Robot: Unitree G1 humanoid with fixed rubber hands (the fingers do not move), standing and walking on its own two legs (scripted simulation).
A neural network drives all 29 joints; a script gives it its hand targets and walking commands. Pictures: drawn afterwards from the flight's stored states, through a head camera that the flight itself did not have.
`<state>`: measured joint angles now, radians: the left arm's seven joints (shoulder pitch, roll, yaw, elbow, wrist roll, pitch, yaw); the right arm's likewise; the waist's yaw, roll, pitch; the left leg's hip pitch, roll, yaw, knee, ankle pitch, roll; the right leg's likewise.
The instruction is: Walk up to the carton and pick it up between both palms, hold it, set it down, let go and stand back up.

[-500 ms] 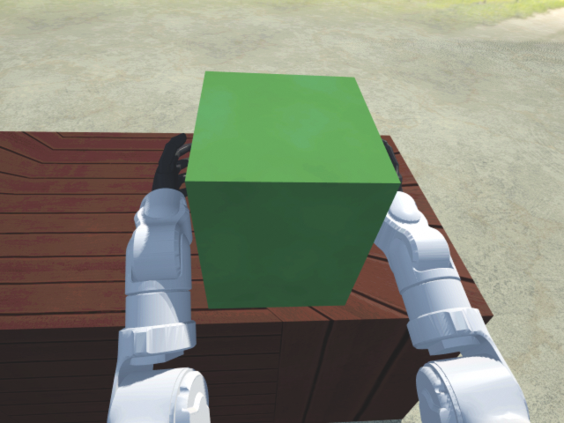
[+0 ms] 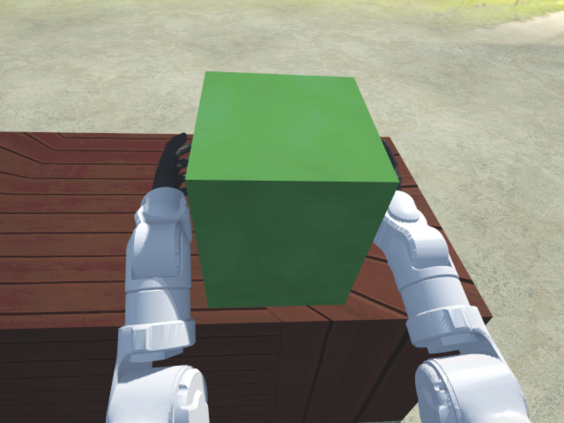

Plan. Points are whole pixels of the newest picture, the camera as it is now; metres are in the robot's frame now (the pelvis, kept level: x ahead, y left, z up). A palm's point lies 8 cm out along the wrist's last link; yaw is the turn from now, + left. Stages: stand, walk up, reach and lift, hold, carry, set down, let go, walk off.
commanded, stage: hold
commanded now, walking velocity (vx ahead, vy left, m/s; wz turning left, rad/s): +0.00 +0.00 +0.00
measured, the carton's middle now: (279, 195) +0.37 +0.01 +0.17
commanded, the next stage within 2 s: set down in 1.98 s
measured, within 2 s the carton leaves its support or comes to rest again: neither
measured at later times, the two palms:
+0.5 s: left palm (169, 193) +0.36 +0.15 +0.19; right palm (383, 193) +0.36 -0.14 +0.18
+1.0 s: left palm (170, 191) +0.35 +0.15 +0.19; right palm (384, 193) +0.36 -0.14 +0.18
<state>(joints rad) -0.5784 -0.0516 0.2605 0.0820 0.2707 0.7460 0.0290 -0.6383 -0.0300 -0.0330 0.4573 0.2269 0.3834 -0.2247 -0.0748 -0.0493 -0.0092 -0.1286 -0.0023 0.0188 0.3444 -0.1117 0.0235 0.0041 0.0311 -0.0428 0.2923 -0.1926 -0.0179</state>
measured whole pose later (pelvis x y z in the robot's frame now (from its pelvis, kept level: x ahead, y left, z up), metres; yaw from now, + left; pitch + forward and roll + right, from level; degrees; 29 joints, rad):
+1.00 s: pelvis +0.00 +0.00 +0.00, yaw +0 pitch -6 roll -1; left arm -0.57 -0.06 0.26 0.05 0.27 0.76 0.03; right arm -0.63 -0.04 -0.02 0.44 0.24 0.38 -0.23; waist -0.08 -0.05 0.00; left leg -0.12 0.00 0.02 0.35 -0.12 0.02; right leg 0.01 0.03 -0.04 0.29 -0.19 -0.02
